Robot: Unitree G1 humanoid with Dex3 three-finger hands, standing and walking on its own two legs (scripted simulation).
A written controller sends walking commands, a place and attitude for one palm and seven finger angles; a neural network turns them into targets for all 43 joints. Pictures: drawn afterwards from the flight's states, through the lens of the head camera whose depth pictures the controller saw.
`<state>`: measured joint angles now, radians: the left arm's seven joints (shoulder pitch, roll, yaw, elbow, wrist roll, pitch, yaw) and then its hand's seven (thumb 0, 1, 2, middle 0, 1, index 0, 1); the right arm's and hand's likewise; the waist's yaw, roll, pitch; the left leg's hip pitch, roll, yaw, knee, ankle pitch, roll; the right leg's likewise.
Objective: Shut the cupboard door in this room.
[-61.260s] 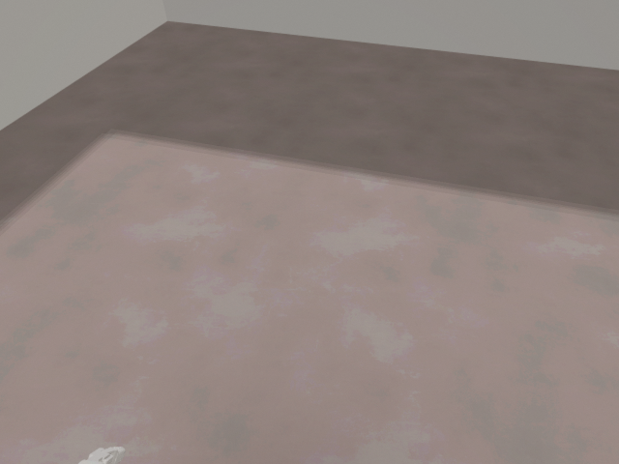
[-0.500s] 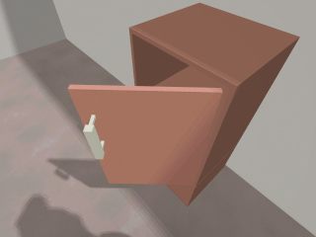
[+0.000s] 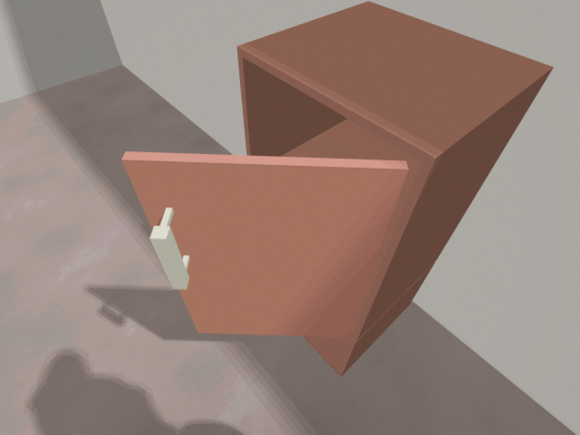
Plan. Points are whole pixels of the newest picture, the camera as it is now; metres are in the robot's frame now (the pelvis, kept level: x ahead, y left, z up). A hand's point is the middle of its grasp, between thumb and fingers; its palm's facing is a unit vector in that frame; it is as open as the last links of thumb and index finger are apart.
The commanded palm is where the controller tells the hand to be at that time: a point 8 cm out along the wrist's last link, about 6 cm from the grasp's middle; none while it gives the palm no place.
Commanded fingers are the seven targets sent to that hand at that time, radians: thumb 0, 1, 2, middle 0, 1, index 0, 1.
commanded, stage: look again from close up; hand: left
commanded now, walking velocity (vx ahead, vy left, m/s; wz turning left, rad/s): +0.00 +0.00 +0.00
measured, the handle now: (174, 249) +0.39 +0.22 -0.01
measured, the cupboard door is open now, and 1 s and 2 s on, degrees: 46 46 46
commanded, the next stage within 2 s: shuffle to correct the standing spot in 0.18 s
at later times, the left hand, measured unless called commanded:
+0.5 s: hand out of the picture -0.02 +0.16 -0.18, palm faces +0.04 -0.98 -0.20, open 7.3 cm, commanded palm none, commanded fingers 0.00 0.90 0.90 -0.20 -0.30 -0.20 -0.30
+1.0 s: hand out of the picture -0.06 +0.24 -0.18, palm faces +0.05 -0.98 -0.21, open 7.3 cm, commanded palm none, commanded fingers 0.00 0.90 0.90 -0.20 -0.30 -0.20 -0.30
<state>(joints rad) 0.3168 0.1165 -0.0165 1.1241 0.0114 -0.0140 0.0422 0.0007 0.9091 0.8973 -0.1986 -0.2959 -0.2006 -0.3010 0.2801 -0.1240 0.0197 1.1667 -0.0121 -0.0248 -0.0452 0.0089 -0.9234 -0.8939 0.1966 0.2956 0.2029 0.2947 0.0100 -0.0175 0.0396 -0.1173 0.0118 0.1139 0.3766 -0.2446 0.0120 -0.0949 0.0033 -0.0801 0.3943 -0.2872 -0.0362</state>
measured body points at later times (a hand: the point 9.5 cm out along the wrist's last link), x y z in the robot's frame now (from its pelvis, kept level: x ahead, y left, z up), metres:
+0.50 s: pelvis -0.01 +0.00 +0.00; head +0.02 -0.01 +0.44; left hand -0.02 +0.21 -0.16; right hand -0.01 -0.22 -0.17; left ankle -0.03 +0.11 -0.74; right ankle -0.05 -0.09 -0.74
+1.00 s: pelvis -0.09 +0.06 -0.01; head -0.09 +0.07 +0.44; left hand -0.06 +0.30 -0.17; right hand -0.04 -0.18 -0.16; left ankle -0.01 +0.12 -0.74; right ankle -0.05 -0.08 -0.74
